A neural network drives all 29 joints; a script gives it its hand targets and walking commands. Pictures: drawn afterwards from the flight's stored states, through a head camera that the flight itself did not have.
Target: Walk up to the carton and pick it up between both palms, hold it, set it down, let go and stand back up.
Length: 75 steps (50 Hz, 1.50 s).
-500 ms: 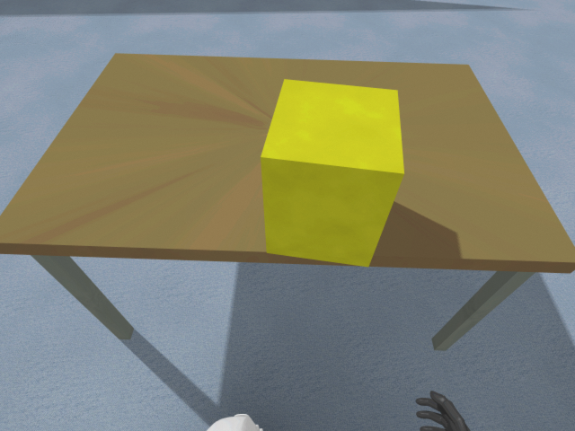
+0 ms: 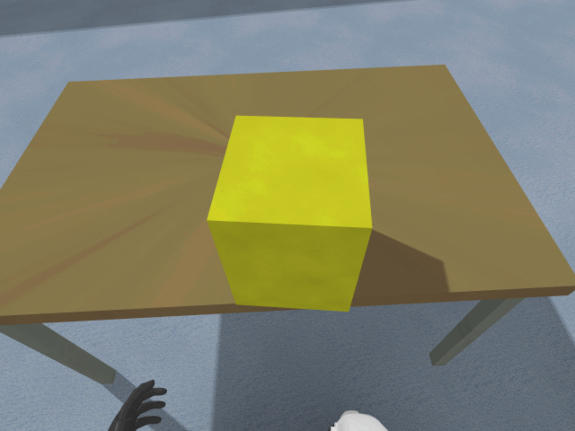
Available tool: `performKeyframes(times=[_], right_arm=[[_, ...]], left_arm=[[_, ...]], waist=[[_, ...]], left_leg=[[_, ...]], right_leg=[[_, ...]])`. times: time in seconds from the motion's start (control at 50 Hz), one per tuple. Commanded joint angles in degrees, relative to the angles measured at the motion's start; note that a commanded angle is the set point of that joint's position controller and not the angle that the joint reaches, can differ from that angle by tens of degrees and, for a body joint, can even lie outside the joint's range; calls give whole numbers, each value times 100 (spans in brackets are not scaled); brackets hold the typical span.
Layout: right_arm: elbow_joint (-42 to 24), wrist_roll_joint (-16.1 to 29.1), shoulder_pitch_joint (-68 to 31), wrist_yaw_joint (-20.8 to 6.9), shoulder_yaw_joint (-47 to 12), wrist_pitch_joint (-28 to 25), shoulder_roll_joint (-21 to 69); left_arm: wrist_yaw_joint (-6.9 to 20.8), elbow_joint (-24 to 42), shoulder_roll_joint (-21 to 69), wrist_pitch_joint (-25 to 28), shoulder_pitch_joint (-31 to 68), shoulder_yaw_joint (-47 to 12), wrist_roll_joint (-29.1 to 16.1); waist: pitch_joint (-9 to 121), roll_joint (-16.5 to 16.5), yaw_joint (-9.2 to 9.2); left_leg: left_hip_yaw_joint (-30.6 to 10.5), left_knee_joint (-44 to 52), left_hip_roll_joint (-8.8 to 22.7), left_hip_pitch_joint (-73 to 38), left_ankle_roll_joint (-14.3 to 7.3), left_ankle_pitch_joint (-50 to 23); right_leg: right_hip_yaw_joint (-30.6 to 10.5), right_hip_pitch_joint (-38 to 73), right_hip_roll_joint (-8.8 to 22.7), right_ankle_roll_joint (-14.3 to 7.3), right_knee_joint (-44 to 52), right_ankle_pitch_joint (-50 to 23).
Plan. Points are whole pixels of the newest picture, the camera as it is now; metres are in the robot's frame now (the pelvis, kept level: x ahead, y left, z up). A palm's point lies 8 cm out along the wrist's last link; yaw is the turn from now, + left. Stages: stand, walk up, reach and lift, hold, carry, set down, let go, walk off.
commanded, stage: walk up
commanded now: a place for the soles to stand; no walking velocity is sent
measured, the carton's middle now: (295, 218) +0.44 -0.01 +0.01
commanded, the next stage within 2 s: reach and lift in 1.82 s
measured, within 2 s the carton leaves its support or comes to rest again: neither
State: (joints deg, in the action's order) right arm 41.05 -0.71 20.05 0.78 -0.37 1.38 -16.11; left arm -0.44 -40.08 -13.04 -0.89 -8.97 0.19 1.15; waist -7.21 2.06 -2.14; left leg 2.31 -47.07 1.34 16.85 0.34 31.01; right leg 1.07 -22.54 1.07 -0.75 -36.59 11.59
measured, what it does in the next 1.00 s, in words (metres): stands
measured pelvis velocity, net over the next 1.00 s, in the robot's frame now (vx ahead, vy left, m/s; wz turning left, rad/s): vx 0.03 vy -0.01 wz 0.00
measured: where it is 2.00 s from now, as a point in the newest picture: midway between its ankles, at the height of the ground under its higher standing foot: outside the picture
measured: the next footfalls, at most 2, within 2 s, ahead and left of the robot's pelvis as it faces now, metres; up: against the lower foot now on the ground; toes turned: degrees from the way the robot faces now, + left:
none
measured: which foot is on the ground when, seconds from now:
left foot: down 0.00-1.00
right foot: down 0.00-1.00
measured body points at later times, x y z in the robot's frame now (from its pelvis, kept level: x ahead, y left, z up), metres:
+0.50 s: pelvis +0.02 +0.00 +0.01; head +0.04 -0.01 +0.46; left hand +0.08 +0.27 -0.11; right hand +0.12 -0.26 -0.11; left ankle -0.01 +0.12 -0.72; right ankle +0.09 -0.12 -0.72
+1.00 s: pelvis +0.03 -0.01 +0.01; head +0.04 -0.03 +0.46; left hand +0.11 +0.25 -0.11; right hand +0.07 -0.28 -0.12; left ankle -0.01 +0.12 -0.72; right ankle +0.09 -0.12 -0.72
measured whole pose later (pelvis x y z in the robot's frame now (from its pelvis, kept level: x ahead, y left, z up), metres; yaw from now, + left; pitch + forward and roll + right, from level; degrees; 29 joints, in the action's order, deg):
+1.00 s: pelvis +0.03 -0.01 +0.01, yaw +0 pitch -1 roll +0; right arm 43.3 -0.9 22.3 -0.2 0.0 -0.2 -16.2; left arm 1.5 -46.8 -15.1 -0.7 -16.3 0.4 0.8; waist -2.1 1.3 -0.2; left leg 2.8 -30.9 2.4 9.4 1.3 20.5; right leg 1.3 -19.0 0.2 -1.0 -31.7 11.8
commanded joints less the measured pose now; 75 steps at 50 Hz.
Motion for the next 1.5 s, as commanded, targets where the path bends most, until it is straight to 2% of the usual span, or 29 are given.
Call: performKeyframes(times=[0.0,0.02,0.04,0.06,0.08,0.1,0.14,0.2,0.36,0.54,0.74,0.76,0.78,0.84,1.0,1.14,1.3,1.48], right_arm=[[-322,-11,830,3,190,-173,-475],[-351,-41,728,-11,222,-205,-551],[-422,-58,557,-14,264,-228,-675],[-494,-13,239,-33,289,-235,-819],[-492,15,38,-61,316,-223,-874],[-534,25,-141,-78,287,-229,-798],[-521,45,-135,-85,249,-257,-748],[-509,65,-114,-105,247,-289,-749],[-482,56,-58,-80,252,-253,-754],[-413,49,-88,-56,235,-231,-767],[-306,45,-35,-64,228,-236,-785],[-302,-2,203,-64,241,-266,-766],[-290,-19,194,-64,264,-267,-833],[-331,-41,68,-61,287,-262,-861],[-242,-14,479,-41,254,-328,-710],[-235,-18,515,4,261,-312,-736],[-276,-18,423,5,271,-265,-780],[-298,-19,356,-21,294,-268,-810]], left_arm=[[-19,324,-1036,-20,-14,284,-31],[11,308,-959,-24,-78,258,-68],[45,311,-856,-18,-173,222,-109],[69,271,-780,-27,-266,194,-139],[83,189,-762,-27,-306,204,-134],[97,138,-776,2,-327,205,-125],[115,56,-829,82,-320,212,-114],[100,-15,-857,171,-389,196,-105],[76,-82,-955,182,-579,173,-93],[73,-78,-1009,156,-715,171,-88],[86,-110,-1024,129,-625,199,-92],[127,-172,-1000,101,-727,219,-23],[145,-187,-983,84,-716,224,-18],[176,-212,-939,85,-728,234,-34],[116,-175,-1070,165,-661,258,-51],[99,-150,-1027,116,-700,224,-39],[117,-119,-1025,68,-611,216,-40],[147,-112,-1064,70,-521,238,-40]], waist=[[954,-1047,-13],[954,-901,48],[913,-628,145],[703,-193,260],[437,93,278],[329,127,317],[348,89,296],[513,94,267],[692,-202,191],[782,-252,210],[623,-242,252],[704,-249,230],[536,-159,246],[191,-6,305],[624,-432,181],[808,-274,195],[640,-156,211],[540,-212,218]], left_leg=[[42,1487,55,-523,-1,-1168],[-184,1722,155,-605,-63,-1379],[-655,2023,461,-551,-199,-1247],[-1169,2450,832,138,-390,-733],[-1215,2706,962,773,-502,-437],[-1029,2761,908,854,-461,-459],[-825,2695,742,626,-340,-636],[-669,2548,642,224,-331,-1021],[-487,2292,550,-170,-352,-1465],[-453,2228,542,-253,-331,-1689],[-494,2361,547,-33,-316,-1327],[-585,2485,597,-76,-371,-751],[-702,2611,666,94,-405,-392],[-804,2802,730,428,-408,2],[-318,2151,404,-379,-237,-1342],[-327,2122,509,-548,-213,-2002],[-349,2205,577,-445,-231,-1849],[-349,2277,568,-357,-255,-1505]], right_leg=[[-1039,421,880,-703,1023,-753],[-1063,319,813,-520,980,-333],[-1032,181,680,-323,910,162],[-738,473,338,-170,787,675],[-559,957,198,-99,629,571],[-597,1091,236,-82,670,261],[-660,1042,336,-130,772,-108],[-697,916,394,-139,876,-334],[-696,739,449,-156,941,-687],[-698,775,474,-176,926,-860],[-749,807,456,-187,1034,-387],[-640,845,344,-187,993,287],[-595,794,276,-152,958,528],[-588,779,231,-125,946,518],[-900,737,508,-311,1207,-265],[-696,972,440,-327,913,-1209],[-657,924,386,-297,894,-964],[-711,861,370,-283,1000,-491]])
